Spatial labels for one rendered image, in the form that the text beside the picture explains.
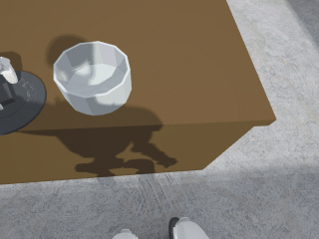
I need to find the right robot thigh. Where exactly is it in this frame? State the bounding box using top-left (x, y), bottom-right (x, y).
top-left (172, 221), bottom-right (209, 239)

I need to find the lid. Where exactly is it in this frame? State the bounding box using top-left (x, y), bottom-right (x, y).
top-left (0, 71), bottom-right (47, 136)

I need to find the table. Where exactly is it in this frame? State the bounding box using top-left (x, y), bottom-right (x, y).
top-left (0, 0), bottom-right (277, 185)

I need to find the knob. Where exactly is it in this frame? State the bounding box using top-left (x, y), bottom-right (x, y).
top-left (0, 83), bottom-right (16, 107)

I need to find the pot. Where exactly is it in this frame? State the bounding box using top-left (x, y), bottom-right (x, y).
top-left (53, 41), bottom-right (132, 116)

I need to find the robot right shin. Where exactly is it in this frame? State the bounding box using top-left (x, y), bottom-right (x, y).
top-left (176, 217), bottom-right (189, 225)

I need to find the robot left hand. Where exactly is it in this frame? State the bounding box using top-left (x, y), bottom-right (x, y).
top-left (0, 57), bottom-right (18, 111)

